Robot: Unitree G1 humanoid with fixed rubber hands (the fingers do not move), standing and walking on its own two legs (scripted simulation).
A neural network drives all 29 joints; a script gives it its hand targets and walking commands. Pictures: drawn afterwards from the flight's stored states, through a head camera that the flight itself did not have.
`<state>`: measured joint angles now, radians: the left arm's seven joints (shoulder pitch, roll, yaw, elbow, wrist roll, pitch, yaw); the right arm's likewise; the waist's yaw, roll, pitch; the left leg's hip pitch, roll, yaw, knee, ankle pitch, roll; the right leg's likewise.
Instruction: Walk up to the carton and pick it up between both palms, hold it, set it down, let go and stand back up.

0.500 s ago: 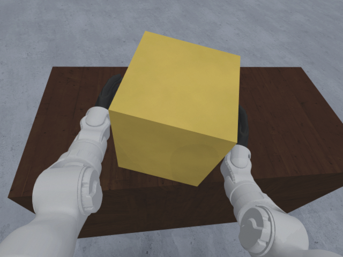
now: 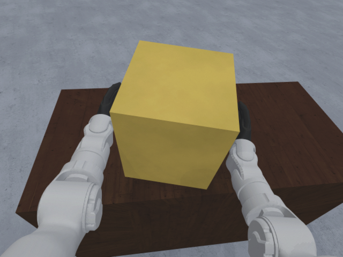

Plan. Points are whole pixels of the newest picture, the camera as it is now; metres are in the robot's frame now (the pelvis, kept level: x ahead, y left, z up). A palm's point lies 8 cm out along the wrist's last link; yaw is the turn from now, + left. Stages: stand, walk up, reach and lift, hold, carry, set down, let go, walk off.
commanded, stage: reach and lift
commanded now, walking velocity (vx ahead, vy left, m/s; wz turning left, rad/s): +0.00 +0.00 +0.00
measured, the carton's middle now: (175, 119) +0.44 -0.01 +0.07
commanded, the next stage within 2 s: none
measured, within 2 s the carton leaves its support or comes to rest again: neither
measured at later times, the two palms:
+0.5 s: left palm (105, 107) +0.40 +0.15 +0.16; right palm (256, 119) +0.36 -0.18 +0.15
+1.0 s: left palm (99, 105) +0.37 +0.15 +0.20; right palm (264, 103) +0.36 -0.18 +0.20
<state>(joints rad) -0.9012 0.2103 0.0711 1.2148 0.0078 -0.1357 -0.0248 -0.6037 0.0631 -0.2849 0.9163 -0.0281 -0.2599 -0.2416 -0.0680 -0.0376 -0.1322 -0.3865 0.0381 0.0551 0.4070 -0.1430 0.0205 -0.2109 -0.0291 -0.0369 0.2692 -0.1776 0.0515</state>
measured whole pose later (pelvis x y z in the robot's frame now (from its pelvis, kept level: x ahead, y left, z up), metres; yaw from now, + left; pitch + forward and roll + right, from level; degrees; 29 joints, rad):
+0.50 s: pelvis -0.01 -0.01 +0.00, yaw +1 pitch -5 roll -1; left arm -0.80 0.12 0.26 0.81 0.18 0.26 -0.04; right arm -0.67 0.00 -0.21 0.80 0.04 0.05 -0.20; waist -0.07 -0.07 -0.02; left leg -0.10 0.02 0.05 0.30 -0.11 0.00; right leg 0.04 -0.04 -0.04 0.24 -0.19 0.04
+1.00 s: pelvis -0.02 -0.02 +0.00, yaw +1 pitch -6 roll +0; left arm -0.77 0.08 0.32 0.55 0.23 0.51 -0.03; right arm -0.78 -0.08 -0.11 0.76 0.16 0.23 -0.19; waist -0.06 -0.06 -0.04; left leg -0.10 0.03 0.04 0.30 -0.09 -0.01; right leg 0.02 -0.03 -0.04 0.29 -0.20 0.02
